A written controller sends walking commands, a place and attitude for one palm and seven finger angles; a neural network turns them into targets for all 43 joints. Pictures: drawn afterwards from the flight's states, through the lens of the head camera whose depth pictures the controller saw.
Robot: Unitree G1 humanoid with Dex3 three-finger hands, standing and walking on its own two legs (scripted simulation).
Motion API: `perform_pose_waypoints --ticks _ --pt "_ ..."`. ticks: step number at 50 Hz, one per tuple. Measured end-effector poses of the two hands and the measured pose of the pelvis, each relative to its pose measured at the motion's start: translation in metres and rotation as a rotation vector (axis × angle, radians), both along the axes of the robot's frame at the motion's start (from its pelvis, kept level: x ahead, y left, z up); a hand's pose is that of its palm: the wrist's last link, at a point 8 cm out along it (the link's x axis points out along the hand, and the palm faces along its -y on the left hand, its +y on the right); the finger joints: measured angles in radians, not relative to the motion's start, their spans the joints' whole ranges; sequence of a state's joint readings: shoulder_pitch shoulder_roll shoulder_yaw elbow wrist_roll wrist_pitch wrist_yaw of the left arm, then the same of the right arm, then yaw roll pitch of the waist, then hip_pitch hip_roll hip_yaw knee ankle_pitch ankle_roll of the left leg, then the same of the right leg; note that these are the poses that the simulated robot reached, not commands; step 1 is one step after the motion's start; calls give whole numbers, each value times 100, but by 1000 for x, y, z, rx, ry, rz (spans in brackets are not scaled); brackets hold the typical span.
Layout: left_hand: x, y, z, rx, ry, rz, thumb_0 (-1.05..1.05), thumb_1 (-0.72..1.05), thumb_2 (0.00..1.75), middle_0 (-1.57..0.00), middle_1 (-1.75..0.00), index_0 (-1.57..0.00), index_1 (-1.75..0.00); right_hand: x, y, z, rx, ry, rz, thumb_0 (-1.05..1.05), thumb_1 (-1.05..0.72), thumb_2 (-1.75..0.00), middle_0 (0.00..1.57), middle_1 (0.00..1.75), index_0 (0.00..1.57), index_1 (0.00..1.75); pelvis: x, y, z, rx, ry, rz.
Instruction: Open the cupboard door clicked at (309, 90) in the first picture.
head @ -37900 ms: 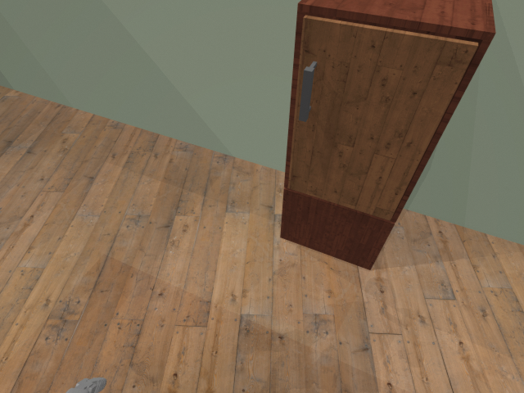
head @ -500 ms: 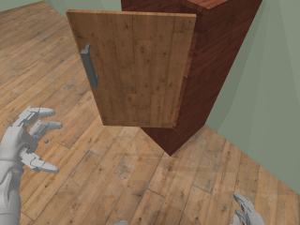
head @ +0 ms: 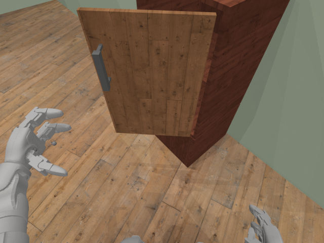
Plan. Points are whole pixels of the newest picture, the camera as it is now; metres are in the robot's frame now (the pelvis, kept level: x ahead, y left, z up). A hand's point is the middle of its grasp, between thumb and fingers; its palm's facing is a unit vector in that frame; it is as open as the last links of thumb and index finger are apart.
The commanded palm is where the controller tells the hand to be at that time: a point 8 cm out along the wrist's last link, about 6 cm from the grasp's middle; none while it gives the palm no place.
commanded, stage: move the hooked fingers beside the handle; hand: left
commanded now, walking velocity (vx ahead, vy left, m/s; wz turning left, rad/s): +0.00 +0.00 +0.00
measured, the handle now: (103, 68) +0.61 +0.24 +0.06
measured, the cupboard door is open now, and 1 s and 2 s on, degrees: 45 45 45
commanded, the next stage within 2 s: none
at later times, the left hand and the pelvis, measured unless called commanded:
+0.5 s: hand (70, 111) +0.41 +0.28 +0.08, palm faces +0.00 -1.00 -0.01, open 14.0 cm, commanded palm +0.39 +0.33 +0.07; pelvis +0.00 +0.00 -0.01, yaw -2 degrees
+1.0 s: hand (71, 93) +0.47 +0.30 +0.08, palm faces -0.01 -1.00 +0.00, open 14.0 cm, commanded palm +0.47 +0.33 +0.07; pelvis +0.00 +0.02 -0.02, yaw -3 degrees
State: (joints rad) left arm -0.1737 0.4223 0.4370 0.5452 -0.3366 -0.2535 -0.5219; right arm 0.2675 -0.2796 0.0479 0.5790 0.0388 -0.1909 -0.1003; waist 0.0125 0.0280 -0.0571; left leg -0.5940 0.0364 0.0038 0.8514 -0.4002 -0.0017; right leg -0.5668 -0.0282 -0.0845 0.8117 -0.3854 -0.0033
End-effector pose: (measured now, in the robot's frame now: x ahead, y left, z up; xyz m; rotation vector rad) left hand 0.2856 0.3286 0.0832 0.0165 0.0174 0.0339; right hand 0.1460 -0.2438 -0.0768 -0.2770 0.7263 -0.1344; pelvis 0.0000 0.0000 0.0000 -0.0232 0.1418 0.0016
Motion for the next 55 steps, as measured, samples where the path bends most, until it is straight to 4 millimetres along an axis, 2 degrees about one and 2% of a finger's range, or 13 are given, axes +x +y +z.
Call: perform_pose_waypoints --ticks 6,15,23,31,48,55 --pt "28 -1 2 1 -4 -25 -1 -50 30 -30 -120 -30 -120 -12 -7 -4 -20 43 -24 1 -91 -90 21 30 20 30 -2 -1 -2 -2 16 -3" --pt "63 -3 1 1 5 -37 -1 -50 30 -30 -120 -30 -120 -46 -17 -11 -27 147 -87 1 -91 -90 21 30 20 30 0 2 -3 0 48 -21" --pt "93 0 -5 -2 18 -29 -1 -50 30 -30 -120 -30 -120 -76 -19 -21 -41 269 -126 1 -91 -90 21 30 20 30 0 4 -7 -3 81 -26" --pt "124 4 -4 -6 12 -39 -1 -50 30 -30 -120 -30 -120 -97 -19 -27 -52 360 -167 1 -91 -90 21 30 20 30 2 8 -11 -9 118 -33" --pt "163 21 -5 -16 8 -37 -1 -50 30 -30 -120 -30 -120 -125 -13 -30 -71 497 -213 0 -91 -90 21 30 20 30 2 16 -19 -27 177 -42" --pt "184 19 -4 -14 20 -56 -1 -50 30 -30 -120 -30 -120 -139 -10 -32 -86 558 -224 0 -91 -90 21 30 20 30 1 20 -23 -38 202 -35"
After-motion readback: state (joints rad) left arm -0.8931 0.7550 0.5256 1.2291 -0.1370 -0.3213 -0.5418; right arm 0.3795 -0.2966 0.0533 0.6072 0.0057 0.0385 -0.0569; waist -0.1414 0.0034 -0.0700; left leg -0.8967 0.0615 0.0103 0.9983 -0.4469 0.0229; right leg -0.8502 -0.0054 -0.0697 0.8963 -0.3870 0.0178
